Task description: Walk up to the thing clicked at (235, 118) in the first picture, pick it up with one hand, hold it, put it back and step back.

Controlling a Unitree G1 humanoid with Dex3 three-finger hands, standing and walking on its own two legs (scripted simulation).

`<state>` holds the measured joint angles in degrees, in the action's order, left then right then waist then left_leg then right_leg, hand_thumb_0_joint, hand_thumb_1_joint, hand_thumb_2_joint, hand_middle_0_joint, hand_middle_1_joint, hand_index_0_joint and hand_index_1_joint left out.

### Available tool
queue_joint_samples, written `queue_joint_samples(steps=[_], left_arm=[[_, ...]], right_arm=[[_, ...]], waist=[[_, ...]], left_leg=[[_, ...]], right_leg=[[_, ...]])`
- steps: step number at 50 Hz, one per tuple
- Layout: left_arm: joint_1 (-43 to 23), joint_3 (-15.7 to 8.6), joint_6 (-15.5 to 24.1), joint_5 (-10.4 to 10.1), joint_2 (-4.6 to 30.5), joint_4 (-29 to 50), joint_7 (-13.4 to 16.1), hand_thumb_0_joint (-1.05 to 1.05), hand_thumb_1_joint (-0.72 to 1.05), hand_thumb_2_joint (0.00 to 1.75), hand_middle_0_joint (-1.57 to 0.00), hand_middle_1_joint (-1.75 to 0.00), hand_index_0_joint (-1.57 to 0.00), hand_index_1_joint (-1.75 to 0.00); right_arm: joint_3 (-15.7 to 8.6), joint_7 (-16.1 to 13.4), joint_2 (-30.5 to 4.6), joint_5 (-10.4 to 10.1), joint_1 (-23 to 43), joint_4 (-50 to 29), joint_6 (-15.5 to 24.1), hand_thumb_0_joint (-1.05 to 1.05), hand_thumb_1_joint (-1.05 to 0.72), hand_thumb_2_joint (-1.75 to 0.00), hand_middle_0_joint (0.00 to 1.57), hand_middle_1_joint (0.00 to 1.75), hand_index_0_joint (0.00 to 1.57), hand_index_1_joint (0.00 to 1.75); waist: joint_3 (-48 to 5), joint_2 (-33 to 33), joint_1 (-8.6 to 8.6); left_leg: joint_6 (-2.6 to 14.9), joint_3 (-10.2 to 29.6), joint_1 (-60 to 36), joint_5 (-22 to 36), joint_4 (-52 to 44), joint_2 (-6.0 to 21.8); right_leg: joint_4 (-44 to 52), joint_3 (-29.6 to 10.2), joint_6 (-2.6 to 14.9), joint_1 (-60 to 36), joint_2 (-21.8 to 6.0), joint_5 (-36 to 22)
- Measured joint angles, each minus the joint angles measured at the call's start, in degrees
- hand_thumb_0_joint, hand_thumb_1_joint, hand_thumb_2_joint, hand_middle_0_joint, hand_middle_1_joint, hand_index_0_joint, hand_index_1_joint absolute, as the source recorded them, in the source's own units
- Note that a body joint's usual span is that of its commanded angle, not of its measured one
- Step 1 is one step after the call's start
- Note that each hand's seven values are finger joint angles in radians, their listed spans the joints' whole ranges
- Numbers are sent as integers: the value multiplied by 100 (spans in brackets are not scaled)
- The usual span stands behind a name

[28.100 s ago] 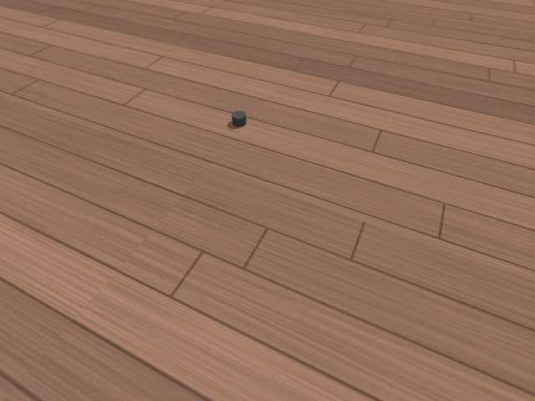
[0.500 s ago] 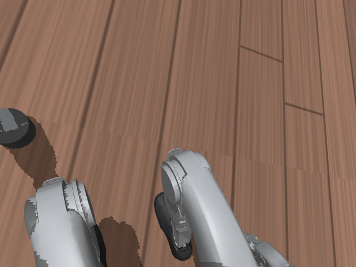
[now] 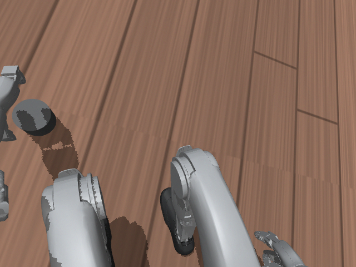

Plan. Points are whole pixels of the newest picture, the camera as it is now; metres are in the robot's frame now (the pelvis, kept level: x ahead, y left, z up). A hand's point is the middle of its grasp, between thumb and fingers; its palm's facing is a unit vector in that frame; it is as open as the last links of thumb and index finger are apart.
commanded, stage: withdraw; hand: left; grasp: from above
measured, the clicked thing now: (35, 118) +0.50 +0.27 -0.30
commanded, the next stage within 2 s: home in 0.04 s
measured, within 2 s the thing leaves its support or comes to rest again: neither
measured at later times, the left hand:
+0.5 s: hand out of the picture +0.46 +0.29 -0.06, palm faces -0.35 -0.35 -0.87, open 11.2 cm
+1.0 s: hand out of the picture +0.28 +0.24 +0.15, palm faces +0.01 -0.91 -0.42, open 7.4 cm
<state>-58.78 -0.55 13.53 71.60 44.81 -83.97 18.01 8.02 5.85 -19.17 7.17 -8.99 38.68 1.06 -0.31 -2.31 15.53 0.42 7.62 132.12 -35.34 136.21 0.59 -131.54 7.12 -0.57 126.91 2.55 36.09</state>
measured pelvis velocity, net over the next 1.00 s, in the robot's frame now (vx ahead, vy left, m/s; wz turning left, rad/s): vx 0.03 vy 0.00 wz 0.12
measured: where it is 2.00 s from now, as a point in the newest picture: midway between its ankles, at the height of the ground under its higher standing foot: (143, 245)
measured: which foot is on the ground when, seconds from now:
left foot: down 0.00-1.00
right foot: down 0.00-1.00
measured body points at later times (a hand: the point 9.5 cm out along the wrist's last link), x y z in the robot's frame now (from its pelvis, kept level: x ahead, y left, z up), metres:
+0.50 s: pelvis +0.02 +0.01 +0.06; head +0.23 +0.05 +0.46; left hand +0.47 +0.30 -0.01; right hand +0.08 -0.25 -0.06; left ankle +0.09 +0.12 -0.30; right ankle +0.11 -0.11 -0.30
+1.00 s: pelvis +0.03 +0.00 +0.25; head +0.14 +0.04 +0.68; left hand +0.28 +0.29 +0.17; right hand +0.26 -0.21 +0.16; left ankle +0.09 +0.12 -0.30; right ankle +0.11 -0.11 -0.30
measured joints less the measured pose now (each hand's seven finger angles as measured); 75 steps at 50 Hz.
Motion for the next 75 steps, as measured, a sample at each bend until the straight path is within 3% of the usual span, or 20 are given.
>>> queue_joint_samples(steps=[3,7,11,15,20,27,31,39,50,54,59,64,75], left_arm=[[-154,-122,-42,143,160,-140,270,1,-51,101,-9,-101,-9,-101],[-284,-198,-251,116,231,-50,462,0,-51,101,-9,-101,-9,-101],[-186,-253,-552,-142,100,336,428,0,-47,99,-13,-96,-13,-97],[67,-279,-867,-586,-198,684,177,0,-37,95,-18,-87,-17,-87],[730,-359,-1126,-1308,-655,1515,-425,1,-16,90,-21,-69,-20,-70],[2190,-346,-1416,-2702,-1289,3364,-1176,1,26,84,-22,-47,-21,-48],[3012,-232,-1649,-3477,-1528,4318,-1462,1,52,86,-22,-39,-21,-40],[4444,-50,-2131,-4703,-2023,5590,-1530,1,80,89,-22,-32,-22,-33],[5817,-60,-2876,-6335,-2611,6639,-1351,1,88,90,-21,-30,-22,-31],[6293,-97,-3145,-6790,-2766,7038,-1324,2,89,90,-21,-30,-21,-31],[6930,-196,-3489,-7250,-2985,7534,-1316,2,90,90,-21,-30,-21,-30],[7580,-262,-3716,-7514,-3146,8030,-1338,2,90,90,-21,-30,-21,-30],[8833,-180,-3901,-7564,-3224,9125,-1489,2,90,90,-20,-30,-21,-30]], right_arm=[[31,-14,85,76,-25,65,66,0,-90,-90,20,30,20,30],[54,21,246,132,-129,145,151,0,-90,-90,20,30,20,30],[24,100,411,95,-237,190,181,0,-90,-89,20,30,20,30],[-69,180,520,-11,-326,174,121,0,-89,-89,20,30,20,30],[-285,230,509,-221,-420,61,-32,0,-89,-89,20,30,20,30],[-639,109,327,-535,-376,-141,-244,0,-90,-90,20,30,20,30],[-808,-35,253,-661,-236,-298,-254,0,-90,-90,20,30,20,30],[-878,-431,266,-854,213,-491,24,0,-91,-90,20,30,20,30],[-608,-870,590,-975,316,-654,406,0,-90,-90,20,30,20,30],[-520,-1012,689,-996,125,-686,500,0,-90,-90,20,30,20,30],[-433,-1236,736,-1029,-233,-701,571,0,-90,-90,20,30,20,30],[-426,-1440,721,-1010,-587,-742,661,1,-90,-90,20,30,20,30],[-563,-1675,638,-902,-952,-950,933,1,-90,-90,20,30,20,30]], waist=[[104,-11,64],[103,45,85],[0,180,37],[-191,342,-70],[-485,535,-300],[-894,633,-759],[-1014,541,-983],[-1081,396,-1198],[-1092,400,-1202],[-1054,439,-1185],[-1024,472,-1154],[-994,492,-1118],[-1077,580,-1184]], left_leg=[[30,-8,157,-7,141,-6],[73,-46,318,-70,223,4],[98,-72,314,-194,180,24],[101,-110,111,-324,-22,49],[96,-168,-303,-413,-422,66],[96,-288,-1144,-347,-1291,62],[76,-328,-1708,-239,-1835,51],[23,-331,-3001,-35,-2923,4],[-22,-358,-4938,199,-4480,-23],[-33,-364,-5691,287,-5100,-13],[-34,-372,-6668,424,-5930,-1],[-26,-375,-7592,568,-6703,7],[8,-421,-8965,760,-7769,-7]], right_leg=[[-126,-5,-25,128,-2,21],[-204,-39,-61,278,6,89],[-153,-65,-91,281,22,197],[38,-104,-88,111,36,304],[409,-162,-72,-260,39,378],[1208,-281,-51,-1044,17,321],[1719,-323,-35,-1583,-1,219],[2783,-335,4,-2876,-53,34],[4303,-375,52,-4790,-91,-186],[4934,-387,62,-5540,-85,-287],[5792,-403,71,-6523,-79,-445],[6610,-415,70,-7464,-75,-618],[7741,-469,39,-8858,-98,-854]])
